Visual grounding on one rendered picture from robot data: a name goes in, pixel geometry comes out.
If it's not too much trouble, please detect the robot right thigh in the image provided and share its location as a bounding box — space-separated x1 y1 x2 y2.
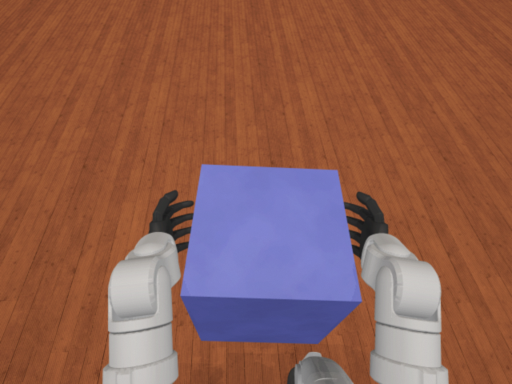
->
294 356 353 384

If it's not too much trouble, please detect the robot right hand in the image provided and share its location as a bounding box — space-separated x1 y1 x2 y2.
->
344 192 388 259

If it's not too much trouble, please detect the carton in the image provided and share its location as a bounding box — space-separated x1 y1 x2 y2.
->
180 164 362 344

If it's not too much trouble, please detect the right robot forearm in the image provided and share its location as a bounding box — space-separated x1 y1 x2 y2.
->
361 233 449 384

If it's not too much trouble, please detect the robot right shin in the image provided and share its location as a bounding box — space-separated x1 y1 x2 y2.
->
303 352 322 360

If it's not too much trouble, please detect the robot left hand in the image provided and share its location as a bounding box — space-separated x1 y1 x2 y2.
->
148 190 194 252

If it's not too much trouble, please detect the left robot forearm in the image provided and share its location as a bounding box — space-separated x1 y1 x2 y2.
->
102 232 181 384

